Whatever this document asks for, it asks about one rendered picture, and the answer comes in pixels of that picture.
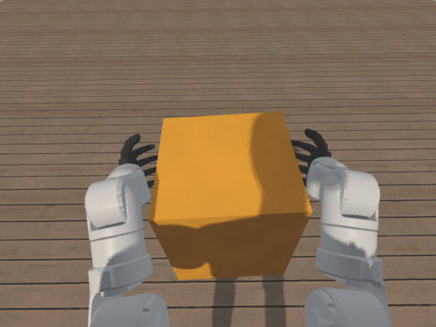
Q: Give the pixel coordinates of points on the robot left upper arm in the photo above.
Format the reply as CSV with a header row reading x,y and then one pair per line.
x,y
141,310

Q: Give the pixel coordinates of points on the robot right forearm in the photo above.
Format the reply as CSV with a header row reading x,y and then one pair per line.
x,y
348,246

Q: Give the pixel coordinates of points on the carton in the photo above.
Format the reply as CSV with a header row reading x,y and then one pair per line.
x,y
228,196

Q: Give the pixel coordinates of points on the robot left forearm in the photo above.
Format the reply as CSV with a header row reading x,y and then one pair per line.
x,y
114,216

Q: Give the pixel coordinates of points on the left robot hand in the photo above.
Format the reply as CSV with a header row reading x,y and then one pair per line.
x,y
129,156

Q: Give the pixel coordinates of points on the right robot hand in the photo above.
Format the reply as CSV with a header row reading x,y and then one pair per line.
x,y
320,151

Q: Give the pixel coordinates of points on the robot right upper arm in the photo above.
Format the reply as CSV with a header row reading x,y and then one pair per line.
x,y
332,307

